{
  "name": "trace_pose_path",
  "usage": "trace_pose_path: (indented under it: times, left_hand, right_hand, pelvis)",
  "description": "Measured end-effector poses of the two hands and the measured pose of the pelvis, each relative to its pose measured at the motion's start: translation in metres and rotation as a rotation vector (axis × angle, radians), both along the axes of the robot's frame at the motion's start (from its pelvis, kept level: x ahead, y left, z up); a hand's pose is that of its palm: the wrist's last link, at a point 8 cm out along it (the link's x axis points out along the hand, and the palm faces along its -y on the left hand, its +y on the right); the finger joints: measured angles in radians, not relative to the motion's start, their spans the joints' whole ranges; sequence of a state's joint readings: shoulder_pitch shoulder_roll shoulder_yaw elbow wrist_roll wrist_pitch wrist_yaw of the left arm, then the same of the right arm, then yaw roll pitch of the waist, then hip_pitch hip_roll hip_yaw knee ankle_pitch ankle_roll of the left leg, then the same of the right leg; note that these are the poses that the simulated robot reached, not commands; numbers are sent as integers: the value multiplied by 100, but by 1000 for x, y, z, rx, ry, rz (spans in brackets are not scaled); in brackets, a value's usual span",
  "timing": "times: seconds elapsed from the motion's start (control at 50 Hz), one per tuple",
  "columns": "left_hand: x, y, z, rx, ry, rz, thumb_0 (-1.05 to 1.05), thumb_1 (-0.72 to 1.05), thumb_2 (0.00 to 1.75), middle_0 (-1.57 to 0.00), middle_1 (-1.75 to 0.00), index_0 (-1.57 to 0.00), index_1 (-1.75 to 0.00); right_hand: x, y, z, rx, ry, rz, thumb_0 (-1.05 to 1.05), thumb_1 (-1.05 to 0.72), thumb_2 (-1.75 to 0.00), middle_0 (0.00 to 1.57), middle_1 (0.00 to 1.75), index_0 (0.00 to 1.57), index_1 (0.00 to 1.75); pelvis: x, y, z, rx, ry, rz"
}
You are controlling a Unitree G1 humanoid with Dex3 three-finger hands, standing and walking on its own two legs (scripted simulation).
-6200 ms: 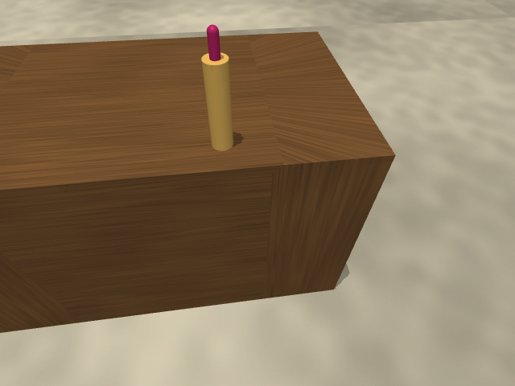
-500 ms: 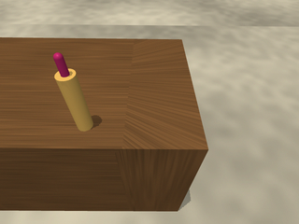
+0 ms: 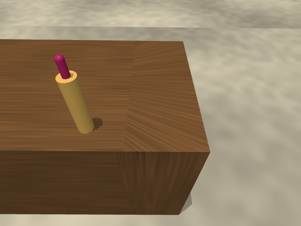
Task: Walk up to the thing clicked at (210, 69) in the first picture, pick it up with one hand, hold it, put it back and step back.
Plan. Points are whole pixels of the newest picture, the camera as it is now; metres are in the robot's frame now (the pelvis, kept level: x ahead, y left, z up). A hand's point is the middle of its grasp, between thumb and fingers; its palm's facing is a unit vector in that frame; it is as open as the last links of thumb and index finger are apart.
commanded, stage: rise first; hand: left
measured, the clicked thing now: (74, 98) +0.43 +0.23 +0.10
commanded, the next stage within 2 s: go down in 1.76 s
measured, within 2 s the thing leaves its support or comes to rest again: neither
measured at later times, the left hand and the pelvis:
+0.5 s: hand (50, 217) +0.17 +0.26 -0.07, palm faces +0.29 -0.90 -0.34, open 15.2 cm; pelvis +0.00 +0.00 +0.00, yaw +2 degrees
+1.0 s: hand (28, 197) +0.18 +0.27 +0.05, palm faces +0.37 -0.84 -0.40, open 17.6 cm; pelvis +0.01 +0.00 +0.00, yaw +3 degrees
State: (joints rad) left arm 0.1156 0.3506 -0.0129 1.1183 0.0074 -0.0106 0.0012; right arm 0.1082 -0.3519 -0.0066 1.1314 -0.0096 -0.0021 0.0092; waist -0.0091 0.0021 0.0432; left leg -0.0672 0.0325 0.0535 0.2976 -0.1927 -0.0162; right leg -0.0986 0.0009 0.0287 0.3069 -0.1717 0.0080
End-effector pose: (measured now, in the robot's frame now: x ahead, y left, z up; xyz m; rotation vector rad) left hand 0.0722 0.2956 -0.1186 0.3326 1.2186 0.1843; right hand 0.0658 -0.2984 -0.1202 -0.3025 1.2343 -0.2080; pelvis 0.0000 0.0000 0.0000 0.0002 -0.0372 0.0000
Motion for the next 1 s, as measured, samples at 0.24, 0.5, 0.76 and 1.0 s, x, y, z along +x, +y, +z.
trace_pose_path:
  times: [0.24, 0.5, 0.76, 1.0]
  left_hand:
    - [59, -10, 20, -19, -345, 92, 1, 61, 61, -11, -15, -10, -16]
    - [66, 8, 81, 72, -595, 120, 1, -7, 17, -5, -6, -5, -6]
    - [77, 12, 151, 157, -850, 50, 0, -47, 3, -4, -4, -4, -5]
    - [71, 14, 194, 237, -989, -1, -1, -54, 2, -4, -4, -3, -4]
  right_hand:
    - [67, 19, 13, 15, -318, -31, 1, -60, -61, 10, 14, 10, 14]
    - [96, 47, 34, 65, -474, 34, 0, 10, -17, 6, 6, 6, 6]
    - [103, 49, 39, 80, -523, 49, 0, 46, -4, 6, 5, 6, 5]
    - [99, 37, 29, 69, -475, 30, -1, 52, -3, 6, 5, 6, 5]
  pelvis:
    - [-15, 2, -6, -3, 54, 19]
    - [5, 3, -5, -2, 42, 41]
    - [12, 3, -4, -1, 5, 46]
    - [7, -2, -4, 1, -19, 53]
